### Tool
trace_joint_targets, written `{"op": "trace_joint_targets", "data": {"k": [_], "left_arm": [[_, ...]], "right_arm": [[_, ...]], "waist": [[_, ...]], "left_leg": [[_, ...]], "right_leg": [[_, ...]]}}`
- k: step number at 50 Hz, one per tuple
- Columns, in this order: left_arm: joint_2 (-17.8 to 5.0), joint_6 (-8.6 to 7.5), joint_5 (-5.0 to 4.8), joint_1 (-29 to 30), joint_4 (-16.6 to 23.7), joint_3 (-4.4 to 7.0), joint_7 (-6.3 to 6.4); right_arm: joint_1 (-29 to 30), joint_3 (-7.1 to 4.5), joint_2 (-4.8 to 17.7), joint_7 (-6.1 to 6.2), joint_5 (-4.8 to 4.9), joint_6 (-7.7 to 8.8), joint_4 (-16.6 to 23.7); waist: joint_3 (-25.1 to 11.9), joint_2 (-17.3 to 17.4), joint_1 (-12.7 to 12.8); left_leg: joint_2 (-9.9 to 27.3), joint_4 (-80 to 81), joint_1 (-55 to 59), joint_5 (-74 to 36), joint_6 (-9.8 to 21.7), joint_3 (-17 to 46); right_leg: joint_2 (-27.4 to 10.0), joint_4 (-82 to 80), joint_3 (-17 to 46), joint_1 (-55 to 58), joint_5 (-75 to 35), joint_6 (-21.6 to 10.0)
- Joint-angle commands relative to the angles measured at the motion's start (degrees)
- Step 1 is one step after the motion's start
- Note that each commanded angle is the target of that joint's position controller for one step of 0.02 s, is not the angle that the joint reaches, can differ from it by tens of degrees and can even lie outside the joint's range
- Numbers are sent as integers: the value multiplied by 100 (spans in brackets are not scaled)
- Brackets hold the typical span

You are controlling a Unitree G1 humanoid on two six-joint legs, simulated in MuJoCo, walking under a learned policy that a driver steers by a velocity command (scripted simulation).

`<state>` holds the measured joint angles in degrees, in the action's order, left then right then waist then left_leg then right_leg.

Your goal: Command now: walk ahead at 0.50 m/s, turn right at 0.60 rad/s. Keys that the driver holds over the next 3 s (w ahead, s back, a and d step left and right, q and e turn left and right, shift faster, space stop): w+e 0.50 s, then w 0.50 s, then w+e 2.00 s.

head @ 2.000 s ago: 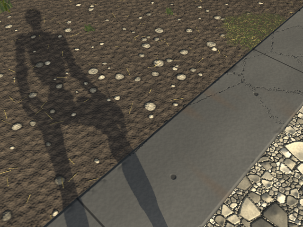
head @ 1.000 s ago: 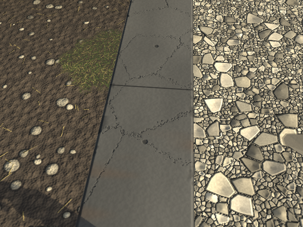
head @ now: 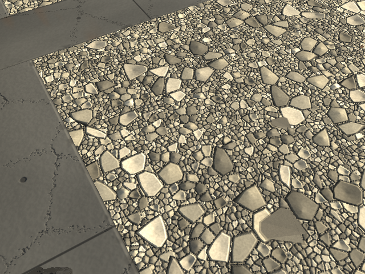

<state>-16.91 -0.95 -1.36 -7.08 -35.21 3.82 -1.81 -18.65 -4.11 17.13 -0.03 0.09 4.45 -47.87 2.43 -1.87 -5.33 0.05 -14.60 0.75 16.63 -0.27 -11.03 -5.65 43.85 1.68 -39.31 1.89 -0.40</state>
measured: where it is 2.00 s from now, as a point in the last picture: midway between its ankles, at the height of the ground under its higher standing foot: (270, 141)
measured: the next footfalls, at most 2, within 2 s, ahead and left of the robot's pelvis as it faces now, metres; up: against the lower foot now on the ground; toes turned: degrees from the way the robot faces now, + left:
right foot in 0.12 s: +0.24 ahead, -0.13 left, +0.00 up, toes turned -7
left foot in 0.60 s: +0.56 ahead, +0.00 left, +0.00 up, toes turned -23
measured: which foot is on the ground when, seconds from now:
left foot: down 0.00-0.14, up 0.16-0.58, down 0.60-1.00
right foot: up 0.00-0.10, down 0.12-0.62, up 0.64-1.00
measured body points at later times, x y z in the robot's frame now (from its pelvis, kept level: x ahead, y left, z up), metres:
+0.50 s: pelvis +0.29 -0.06 +0.00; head +0.31 -0.08 +0.45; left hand +0.42 +0.21 -0.09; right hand +0.44 -0.35 -0.08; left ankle +0.52 +0.06 -0.69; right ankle +0.20 -0.13 -0.74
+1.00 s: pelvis +0.55 -0.12 +0.00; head +0.58 -0.13 +0.45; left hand +0.85 +0.00 -0.07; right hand +0.43 -0.37 -0.12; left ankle +0.52 +0.02 -0.74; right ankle +0.64 -0.32 -0.70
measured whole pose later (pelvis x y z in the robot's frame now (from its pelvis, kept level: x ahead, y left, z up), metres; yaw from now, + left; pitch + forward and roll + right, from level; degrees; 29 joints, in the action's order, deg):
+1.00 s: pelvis +0.55 -0.12 +0.00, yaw -24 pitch +2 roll +1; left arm -15.2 -3.7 -0.8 -4.4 -37.7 2.0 -1.3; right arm -22.6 -2.7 16.3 -0.8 1.1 4.1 -48.4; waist 1.4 -1.7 -6.3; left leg -2.2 -14.2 -1.6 14.7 1.5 -1.1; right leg -4.3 35.3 2.5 -35.1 1.0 0.2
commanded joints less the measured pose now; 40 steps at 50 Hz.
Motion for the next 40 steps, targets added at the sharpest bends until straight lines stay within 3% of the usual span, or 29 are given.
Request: {"op": "trace_joint_targets", "data": {"k": [1,4,5,6,7,8,9,10,11,12,13,16,21,24,27,29,30,31,32,33,34,35,36,37,38,40], "left_arm": [[-214,-94,-19,646,590,20,-118],[-533,-49,36,232,590,188,-140],[-744,-29,29,-498,410,323,-118],[-1091,16,7,-1524,126,522,-32],[-1656,57,-52,-1869,21,626,91],[-1822,-66,-29,-1733,289,576,33],[-1301,-162,5,-1677,244,432,-15],[-1112,-224,16,-1481,185,363,-13],[-962,-245,16,-1081,214,307,-1],[-808,-251,55,-776,276,251,16],[-746,-248,108,-610,339,217,43],[-816,-284,86,-665,229,233,145],[-944,-218,32,-1061,-14,269,277],[-971,-186,-11,-1341,-179,284,286],[-856,-146,-1,-1410,-288,257,309],[-743,-110,28,-1362,-330,225,298],[-518,-118,62,-1384,-314,142,273],[-233,-140,155,-1690,-246,31,273],[-91,-202,-53,-2400,-256,-27,279],[-645,-221,-96,-2089,-348,62,289],[-859,-219,-75,-1347,-232,120,280],[-804,-227,12,-915,-130,102,286],[-704,-260,80,-722,-61,103,266],[-599,-273,81,-774,-67,95,237],[-501,-272,64,-854,-106,77,219],[-327,-261,85,-788,-100,22,203]], "right_arm": [[180,-251,1067,26,93,2,300],[223,-332,1325,70,193,-108,295],[298,-334,1342,91,219,-156,317],[262,-263,1168,120,176,-155,354],[-23,-37,441,89,-133,-105,563],[-45,85,358,26,-60,102,856],[667,-56,912,-40,177,244,970],[889,-29,885,-64,236,331,1058],[867,-19,810,-17,104,356,960],[792,-61,867,7,-13,324,918],[699,-79,877,-9,-41,256,893],[766,-31,653,-7,-110,107,906],[1873,104,344,-62,-73,116,1180],[2232,77,452,-133,18,177,1309],[2049,-4,632,-190,31,233,1282],[1470,-83,703,-174,-3,274,1133],[907,-162,872,-146,-77,308,1037],[117,-241,1221,-127,-157,318,985],[-435,-353,1505,-193,-115,235,654],[-362,-224,974,-216,66,225,722],[-36,-144,713,-185,64,189,762],[226,-98,650,-171,-21,155,809],[389,-63,560,-157,-61,140,778],[455,-20,470,-137,-100,155,769],[451,0,401,-133,-79,169,738],[332,-16,497,-118,-3,192,642]], "waist": [[204,565,56],[-177,795,473],[-558,746,919],[-1062,533,1415],[-1431,-868,1138],[-2497,-1283,933],[-2025,-467,1251],[-1276,-375,1113],[-887,104,821],[-680,27,607],[-608,-99,456],[-486,-55,393],[-211,-202,800],[-162,-262,942],[-205,-445,841],[-332,-562,545],[-779,-435,286],[-1640,383,130],[-2109,2311,333],[-1577,1488,161],[-843,894,54],[-480,491,134],[-225,457,260],[-221,631,406],[-262,766,460],[-265,795,472]], "left_leg": [[1567,405,59,-2430,800,375],[1599,-701,416,-5012,632,46],[1481,-1690,241,-5542,522,-115],[1271,-3094,-655,-4929,311,-208],[659,-5102,-2784,-413,15,-180],[-238,-6475,-4213,1938,-111,1158],[112,-6600,-4846,1414,-33,1657],[323,-6194,-4910,888,76,1564],[558,-5701,-4541,489,57,1575],[682,-5282,-4143,254,5,1594],[735,-5138,-3836,97,-44,1601],[645,-4473,-3625,-260,-297,1431],[246,-2358,-3253,-1945,-435,1366],[78,-1760,-2963,-2166,-362,1465],[100,-1480,-2809,-1701,-153,1553],[22,-1226,-2080,-1401,103,1326],[253,-1240,-1110,-1405,347,1472],[1258,-1449,529,-1403,839,2642],[2204,-510,1835,293,1672,5392],[2191,-175,1602,1655,1547,5742],[1995,-110,897,1488,1337,4865],[1759,-45,213,832,1247,4200],[1559,60,-270,229,1259,3747],[1375,166,-553,-245,1205,3388],[1252,263,-657,-560,1208,3135],[1241,409,-742,-1130,1317,2782]], "right_leg": [[104,-555,-297,163,-5,-163],[601,-767,-719,1084,863,-522],[856,-1044,-842,2046,768,-710],[937,-1275,-602,3673,488,-944],[-414,-1328,1638,5429,469,-1508],[-1381,-2373,4734,6357,1868,-2518],[-1248,-2712,4203,6100,2001,-2146],[-1034,-2740,3388,5312,1663,-1932],[-767,-2736,2792,4451,1094,-1726],[-575,-2801,2374,3819,458,-1647],[-454,-2930,2182,3409,137,-1634],[-280,-3070,1720,2770,-614,-1695],[121,-2976,1318,2389,14,-1317],[-16,-2748,1661,2545,415,-1226],[-266,-2263,2060,3100,442,-1116],[-177,-1786,2057,3200,-148,-962],[132,-936,1798,3043,-489,-778],[598,741,1344,2082,604,-505],[1250,2446,809,250,3097,-123],[900,3074,1100,-418,3001,-92],[701,3150,940,-593,2489,-98],[511,2979,724,-446,2132,-109],[325,2620,659,-333,1858,-120],[160,2337,595,-36,1669,-129],[107,2110,504,130,1607,-109],[45,1642,331,125,1538,-36]]}}
Over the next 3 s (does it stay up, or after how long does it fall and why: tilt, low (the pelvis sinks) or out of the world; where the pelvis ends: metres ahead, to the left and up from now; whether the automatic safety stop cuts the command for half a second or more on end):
stays up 1.20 -0.94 0.00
